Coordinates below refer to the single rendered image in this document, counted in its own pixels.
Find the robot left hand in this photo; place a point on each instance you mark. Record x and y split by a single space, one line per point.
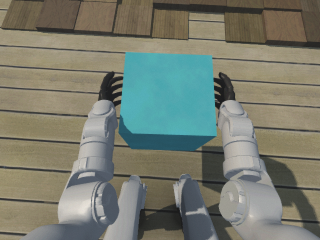
106 88

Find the right robot forearm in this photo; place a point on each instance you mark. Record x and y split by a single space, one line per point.
241 154

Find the robot left shin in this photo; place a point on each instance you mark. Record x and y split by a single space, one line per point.
132 177

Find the left robot upper arm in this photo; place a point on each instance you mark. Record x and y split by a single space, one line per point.
84 212

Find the robot right hand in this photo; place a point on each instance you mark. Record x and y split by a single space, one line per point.
226 90

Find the carton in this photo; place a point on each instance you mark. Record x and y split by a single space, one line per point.
167 101

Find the robot right foot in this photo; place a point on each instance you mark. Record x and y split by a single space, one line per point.
178 209

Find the right robot upper arm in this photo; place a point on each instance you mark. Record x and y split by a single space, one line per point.
255 212

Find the left robot forearm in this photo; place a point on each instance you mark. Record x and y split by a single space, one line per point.
96 148

